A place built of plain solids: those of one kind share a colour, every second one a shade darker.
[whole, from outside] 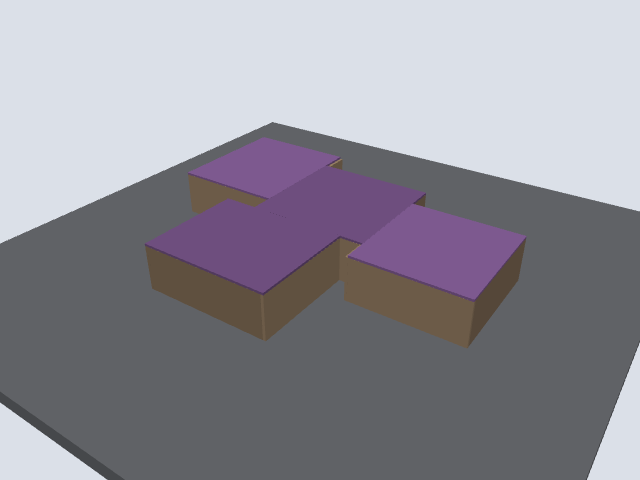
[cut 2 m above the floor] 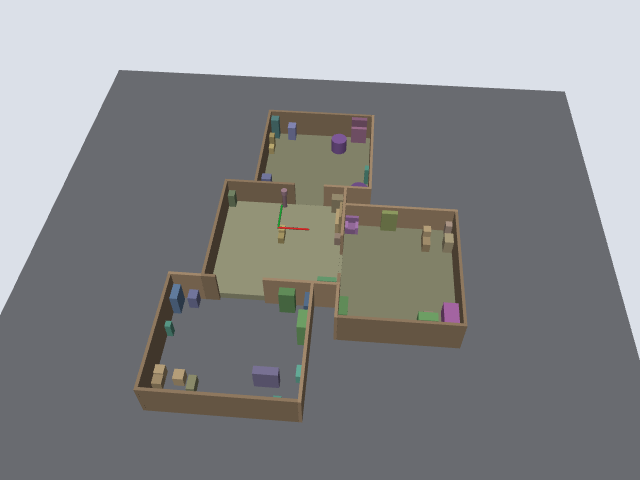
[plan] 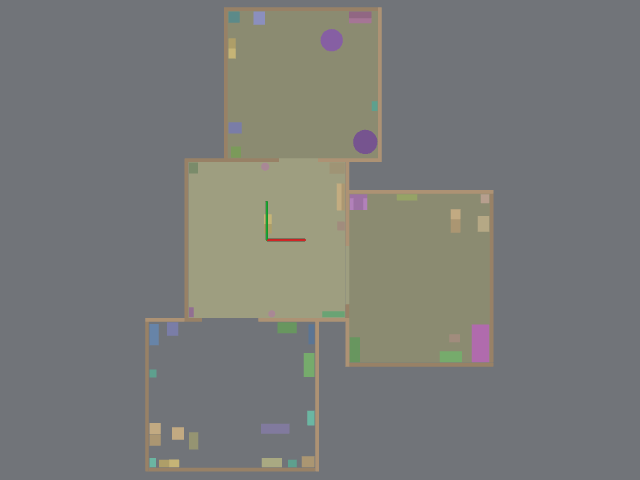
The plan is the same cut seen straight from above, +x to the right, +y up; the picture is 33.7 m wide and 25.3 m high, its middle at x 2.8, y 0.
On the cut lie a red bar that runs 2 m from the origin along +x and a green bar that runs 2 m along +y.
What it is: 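One storey of an old house, long lived in; a hub and three side rooms behind broad openings; a side room's floor lies below the hub's by a bare drop, by one riser or not at all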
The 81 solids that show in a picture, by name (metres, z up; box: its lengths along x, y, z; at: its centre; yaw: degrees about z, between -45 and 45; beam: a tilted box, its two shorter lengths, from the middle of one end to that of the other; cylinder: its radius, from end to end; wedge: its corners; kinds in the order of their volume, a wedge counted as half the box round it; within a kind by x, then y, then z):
{
 "floor_1": {"box": [8.28, 8.22, 0.58], "at": [0.0, 0.0, 0.24]},
 "floor_2": {"box": [2.05, 0.2, 0.37], "at": [1.67, 4.21, 0.14]},
 "floor_3": {"box": [7.91, 7.76, 0.37], "at": [1.9, 8.19, 0.14]},
 "floor_4": {"box": [0.2, 3.07, 0.58], "at": [4.24, -1.85, 0.24]},
 "floor_5": {"box": [7.41, 8.92, 0.58], "at": [8.04, -2.02, 0.24]},
 "wall_1": {"box": [0.2, 7.9, 3.21], "at": [-6.32, -8.26, 1.56]},
 "wall_2": {"box": [2.08, 0.2, 3.21], "at": [-5.38, -4.21, 1.56]},
 "wall_3": {"box": [0.2, 8.22, 3.21], "at": [-4.24, 0.0, 1.56]},
 "wall_4": {"box": [0.92, 0.2, 3.21], "at": [-3.88, -4.21, 1.56]},
 "wall_5": {"box": [0.2, 7.96, 3.21], "at": [-2.16, 8.29, 1.56]},
 "wall_6": {"box": [4.98, 0.2, 3.21], "at": [-1.85, 4.21, 1.56]},
 "wall_7": {"box": [8.76, 0.2, 3.21], "at": [-1.84, -12.11, 1.56]},
 "wall_8": {"box": [7.91, 0.2, 3.21], "at": [1.9, 12.17, 1.56]},
 "wall_9": {"box": [4.8, 0.2, 3.21], "at": [1.94, -4.21, 1.56]},
 "wall_10": {"box": [0.2, 7.9, 3.21], "at": [2.64, -8.26, 1.56]},
 "wall_11": {"box": [1.64, 0.2, 3.21], "at": [3.52, 4.21, 1.56]},
 "wall_12": {"box": [0.2, 2.37, 3.21], "at": [4.24, -5.49, 1.56]},
 "wall_13": {"box": [0.2, 0.72, 3.21], "at": [4.24, -3.75, 1.56]},
 "wall_14": {"box": [0.2, 4.42, 3.21], "at": [4.24, 1.9, 1.56]},
 "wall_15": {"box": [1.72, 0.2, 3.21], "at": [5.2, 4.21, 1.56]},
 "wall_16": {"box": [0.2, 7.96, 3.21], "at": [5.96, 8.29, 1.56]},
 "wall_17": {"box": [7.61, 0.2, 3.21], "at": [8.14, -6.58, 1.56]},
 "wall_18": {"box": [7.61, 0.2, 3.21], "at": [8.14, 2.54, 1.56]},
 "wall_19": {"box": [0.2, 8.92, 3.21], "at": [11.85, -2.02, 1.56]},
 "roof_1": {"box": [9.16, 7.9, 0.16], "at": [-1.84, -8.26, 3.24]},
 "roof_2": {"box": [8.68, 8.62, 0.16], "at": [0.0, 0.0, 3.24]},
 "roof_3": {"box": [8.31, 7.96, 0.16], "at": [1.9, 8.29, 3.24]},
 "roof_4": {"box": [7.61, 9.32, 0.16], "at": [8.14, -2.02, 3.24]},
 "wardrobe_1": {"box": [1.01, 0.59, 1.97], "at": [1.07, -4.63, 0.93]},
 "wardrobe_2": {"box": [0.57, 1.28, 2.1], "at": [2.23, -6.59, 1.0]},
 "wardrobe_3": {"box": [0.55, 1.33, 2.4], "at": [4.64, -5.78, 1.73]},
 "wardrobe_4": {"box": [1.18, 0.58, 2.2], "at": [9.7, -6.16, 1.63]},
 "plant_big_round_1": {"cylinder": 0.59, "from": [3.42, 10.53, 0.32], "to": [3.42, 10.53, 1.42]},
 "plant_big_round_2": {"cylinder": 0.64, "from": [5.19, 5.17, 0.32], "to": [5.19, 5.17, 1.46]},
 "bed_1": {"box": [0.93, 2.0, 1.1], "at": [11.26, -5.45, 1.08]},
 "carton_stack_1": {"box": [0.59, 0.61, 0.72], "at": [-5.89, -10.54, 0.31]},
 "carton_stack_2": {"box": [0.59, 0.58, 0.84], "at": [-5.89, -9.94, 0.37]},
 "carton_stack_3": {"box": [0.63, 0.66, 0.87], "at": [-4.68, -10.2, 0.39]},
 "carton_stack_4": {"box": [0.68, 0.59, 0.77], "at": [2.17, -11.69, 0.34]},
 "carton_stack_5": {"box": [0.52, 1.24, 0.76], "at": [9.94, 1.01, 0.91]},
 "carton_stack_6": {"box": [0.52, 0.54, 0.54], "at": [9.94, 1.36, 1.56]},
 "metal_shelving_1": {"box": [0.49, 1.13, 1.7], "at": [-5.95, -4.98, 0.8]},
 "metal_shelving_2": {"box": [0.32, 1.06, 1.79], "at": [2.36, -4.96, 0.85]},
 "washing_machine_1": {"box": [0.59, 0.71, 1.11], "at": [-4.97, -4.69, 0.5]},
 "washing_machine_2": {"box": [0.7, 0.6, 1.11], "at": [-1.68, 5.91, 0.88]},
 "washing_machine_3": {"box": [0.6, 0.7, 1.24], "at": [-0.4, 11.69, 0.94]},
 "kitchen_run_1": {"box": [1.2, 0.27, 1.41], "at": [4.92, 11.56, 1.03]},
 "kitchen_run_2": {"box": [1.2, 0.35, 2.07], "at": [4.92, 11.87, 1.36]},
 "clothes_rail_1": {"box": [1.5, 0.52, 1.59], "at": [0.44, -9.95, 0.75]},
 "tall_odds_1": {"box": [0.35, 0.49, 1.37], "at": [-6.02, -11.73, 0.63]},
 "tall_odds_2": {"box": [0.37, 0.42, 1.16], "at": [-6.01, -7.03, 0.53]},
 "tall_odds_3": {"box": [0.46, 0.4, 1.88], "at": [1.35, -11.78, 0.89]},
 "tall_odds_4": {"box": [0.4, 0.78, 0.81], "at": [2.32, -9.39, 0.35]},
 "tall_odds_5": {"box": [0.3, 0.52, 1.43], "at": [5.68, 7.05, 1.04]},
 "chest_drawers_1": {"box": [0.81, 0.59, 1.35], "at": [3.71, 3.78, 1.2]},
 "chest_drawers_2": {"box": [0.6, 0.83, 1.08], "at": [11.42, 0.85, 1.07]},
 "crate_stack_1": {"box": [1.08, 0.41, 0.59], "at": [-5.15, -11.78, 0.25]},
 "crate_stack_2": {"box": [0.54, 0.41, 0.25], "at": [-4.88, -11.78, 0.67]},
 "crate_stack_3": {"box": [0.39, 0.54, 0.58], "at": [-1.83, 9.83, 0.61]},
 "crate_stack_4": {"box": [0.39, 0.53, 1.27], "at": [-1.83, 10.36, 0.96]},
 "crate_stack_5": {"box": [0.41, 1.03, 0.55], "at": [0.05, 0.85, 0.8]},
 "crate_stack_6": {"box": [0.41, 0.51, 0.25], "at": [0.05, 1.1, 1.2]},
 "hall_bench_1": {"box": [0.25, 1.43, 1.0], "at": [3.8, 2.27, 1.03]},
 "hall_bench_2": {"box": [0.18, 1.43, 1.73], "at": [4.02, 2.27, 1.39]},
 "coat_rack_1": {"box": [1.19, 0.33, 2.03], "at": [3.51, -3.91, 1.54]},
 "trunk_1": {"box": [0.49, 0.91, 0.79], "at": [-3.86, -10.59, 0.34]},
 "trunk_2": {"box": [1.07, 0.49, 0.79], "at": [0.26, -11.74, 0.35]},
 "fridge_1": {"box": [0.6, 0.6, 1.82], "at": [-1.73, 11.74, 1.23]},
 "bookcase_1": {"box": [1.09, 0.32, 1.75], "at": [7.38, 2.25, 1.4]},
 "side_table_1": {"box": [0.4, 0.48, 0.73], "at": [3.91, 0.74, 0.89]},
 "side_table_2": {"box": [0.57, 0.42, 0.8], "at": [9.89, -5.18, 0.93]},
 "side_table_3": {"box": [0.45, 0.47, 1.01], "at": [11.49, 2.17, 1.03]},
 "armchair_1": {"box": [0.21, 0.62, 0.16], "at": [4.47, 1.89, 1.1]},
 "armchair_2": {"box": [0.71, 0.62, 0.5], "at": [4.72, 1.89, 0.78]},
 "armchair_3": {"box": [0.92, 0.21, 1.01], "at": [4.83, 2.3, 1.03]},
 "armchair_4": {"box": [0.21, 0.62, 0.66], "at": [5.18, 1.89, 0.86]},
 "cooker_1": {"box": [0.54, 0.6, 1.28], "at": [-1.63, 4.64, 0.96]},
 "pet_corner_1": {"box": [0.48, 0.58, 1.12], "at": [-3.87, 3.79, 1.09]},
 "floor_lamp_round_1": {"cylinder": 0.15, "from": [-0.09, 3.87, 0.53], "to": [-0.09, 3.87, 1.81]},
 "floor_lamp_round_2": {"cylinder": 0.21, "from": [-0.09, 3.87, 1.81], "to": [-0.09, 3.87, 2.18]},
 "radiator_1": {"box": [0.26, 0.54, 0.59], "at": [-3.98, -3.81, 0.82]}
}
